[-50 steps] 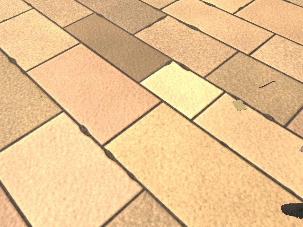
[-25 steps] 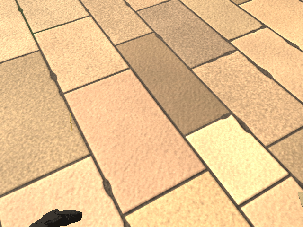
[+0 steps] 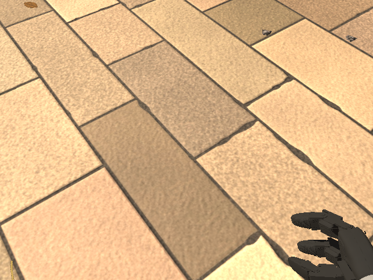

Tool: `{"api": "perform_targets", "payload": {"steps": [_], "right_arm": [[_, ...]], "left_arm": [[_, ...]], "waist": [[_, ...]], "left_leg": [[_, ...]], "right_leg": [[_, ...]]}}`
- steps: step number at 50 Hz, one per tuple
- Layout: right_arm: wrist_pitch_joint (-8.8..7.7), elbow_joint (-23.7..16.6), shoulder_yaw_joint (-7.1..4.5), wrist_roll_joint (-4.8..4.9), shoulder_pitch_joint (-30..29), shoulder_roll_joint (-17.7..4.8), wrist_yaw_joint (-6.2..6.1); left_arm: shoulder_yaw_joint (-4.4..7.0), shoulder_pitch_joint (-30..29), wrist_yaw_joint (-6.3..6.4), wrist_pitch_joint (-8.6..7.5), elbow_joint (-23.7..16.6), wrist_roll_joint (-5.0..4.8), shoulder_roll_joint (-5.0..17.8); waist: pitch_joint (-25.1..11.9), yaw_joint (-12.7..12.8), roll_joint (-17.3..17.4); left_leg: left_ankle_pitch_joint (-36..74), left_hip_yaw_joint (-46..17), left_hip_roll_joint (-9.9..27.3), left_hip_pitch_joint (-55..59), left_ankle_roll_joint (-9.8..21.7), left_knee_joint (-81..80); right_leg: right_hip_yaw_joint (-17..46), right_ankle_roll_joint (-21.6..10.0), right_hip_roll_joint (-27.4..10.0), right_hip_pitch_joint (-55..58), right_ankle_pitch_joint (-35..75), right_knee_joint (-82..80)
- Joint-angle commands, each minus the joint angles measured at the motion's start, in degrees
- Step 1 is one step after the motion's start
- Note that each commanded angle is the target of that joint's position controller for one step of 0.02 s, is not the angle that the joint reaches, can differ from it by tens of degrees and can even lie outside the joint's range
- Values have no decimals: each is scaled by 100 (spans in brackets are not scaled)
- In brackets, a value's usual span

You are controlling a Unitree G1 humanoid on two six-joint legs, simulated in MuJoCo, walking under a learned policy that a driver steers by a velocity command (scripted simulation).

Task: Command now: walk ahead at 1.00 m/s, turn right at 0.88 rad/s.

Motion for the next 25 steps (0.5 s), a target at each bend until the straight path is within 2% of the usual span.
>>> {"api": "perform_targets", "payload": {"steps": [1, 2, 3, 4, 5, 6, 7, 8, 9, 11, 14, 17, 18, 19, 20, 21, 22, 23, 24, 25], "right_arm": [[-123, 106, -504, 29, 1547, -1116, -198], [-149, 286, -675, -67, 2813, -1485, -334], [-128, 346, -788, -293, 3197, -1855, -393], [-58, 356, -883, -189, 2758, -1944, -355], [-36, 261, -775, -141, 2220, -1252, -328], [-39, 340, -688, -97, 2064, -878, -291], [-50, 463, -660, -125, 2095, -764, -278], [-88, 649, -637, -95, 2256, -702, -285], [-141, 823, -623, -27, 2393, -609, -254], [-231, 1046, -603, 86, 2512, -475, -176], [-318, 1130, -624, 71, 2175, -603, -163], [-340, 1287, -665, 62, 2271, -816, -171], [-333, 1349, -681, 55, 2409, -908, -178], [-312, 1383, -709, 57, 2600, -1050, -198], [-256, 1385, -751, 62, 2724, -1228, -236], [-171, 1361, -798, 54, 2721, -1410, -287], [-62, 1299, -848, 27, 2559, -1583, -323], [25, 1157, -865, 3, 2282, -1632, -321], [65, 1146, -850, -64, 2300, -1419, -242], [12, 685, -655, -86, 2686, -652, -144]], "left_arm": [[324, -534, 42, -81, -413, 50, 1353], [220, -721, 26, -154, -536, 76, 986], [-17, -431, 56, -185, -758, -67, 21], [-93, -249, 59, -109, -940, -86, 270], [-36, -894, 76, -8, -817, 69, 621], [-22, -1304, 5, 37, -853, 164, 656], [-21, -1530, -80, 95, -879, 201, 588], [-49, -1639, -166, 173, -973, 259, 447], [-93, -1729, -219, 255, -1064, 266, 307], [-176, -2098, -288, 369, -1336, 259, 130], [-265, -2603, -382, 382, -1709, 253, 147], [-339, -3175, -502, 372, -1843, 230, 180], [-351, -3284, -516, 360, -1831, 224, 179], [-344, -3269, -506, 345, -1790, 221, 211], [-316, -3068, -477, 330, -1710, 220, 290], [-265, -2629, -436, 311, -1585, 221, 414], [-165, -1774, -378, 287, -1346, 219, 604], [-7, -510, -279, 253, -950, 216, 862], [173, -71, -108, 269, -669, 161, 1119], [318, -766, -6, 399, -877, 216, 1819]], "waist": [[-1002, -1362, -101], [-1727, -1907, 188], [-2317, -1652, 1548], [-2504, -1328, 2219], [-1477, -1398, 1125], [-834, -1393, 494], [-512, -1317, 282], [-257, -1211, 410], [-116, -1121, 573], [28, -990, 567], [285, -729, 586], [672, -787, 248], [701, -813, 177], [585, -806, 244], [372, -667, 408], [68, -377, 559], [-392, 102, 654], [-926, 638, 613], [-993, 598, -13], [-1038, -391, -1531]], "left_leg": [[-832, 308, -366, 3455, 185, -115], [-2304, -501, 545, 4881, 378, 14], [-4215, -3036, 2232, 6228, 716, -635], [-4974, -4955, 2566, 6054, 1148, -1439], [-4919, -3902, 2161, 5234, 1061, -1474], [-3681, -2772, 1870, 4504, 960, -1402], [-2647, -2026, 1641, 4027, 844, -1472], [-1983, -1439, 1471, 3701, 778, -1548], [-1467, -1051, 1410, 3523, 712, -1609], [-424, -352, 1388, 3451, 619, -1753], [414, 767, 1150, 2962, 483, -2123], [1116, 1677, 841, 2725, 324, -2454], [2159, 1899, 787, 2878, 264, -2335], [3596, 1984, 807, 3158, 204, -2005], [4848, 2014, 879, 3494, 157, -1520], [5681, 1993, 1008, 3657, 138, -775], [6139, 1916, 1154, 3532, 182, 388], [5759, 1777, 1221, 2883, 266, 2017], [1681, 1757, 586, 1621, 184, 4117], [-3075, 1524, -351, -666, -134, 6507]], "right_leg": [[508, -119, -720, -1465, 4806, 2094], [229, -79, -514, -2287, 3708, 3779], [-431, -9, 62, -4010, -668, 5482], [-779, -44, -216, -4876, -443, 6357], [-943, -55, -636, -5192, 224, 6386], [-1038, -6, -823, -5115, 569, 6095], [-1063, 59, -964, -4989, 636, 5922], [-1056, 105, -1087, -4955, 617, 5826], [-1077, 138, -1195, -4984, 600, 5758], [-1167, 162, -1314, -5278, 702, 5693], [-1379, 192, -1322, -5103, 1634, 4951], [-2080, 18, -1100, -4299, 2363, 3400], [-2363, -110, -900, -3977, 2390, 3040], [-2600, -218, -651, -3644, 2308, 2853], [-2725, -318, -432, -3341, 2106, 2758], [-2728, -419, -253, -2832, 1824, 2690], [-2618, -557, -97, -1889, 1530, 2691], [-2273, -781, -23, -424, 1337, 2418], [-1651, -932, -229, 749, 986, 2047], [1043, -1620, -1601, 1775, 1537, 1794]]}}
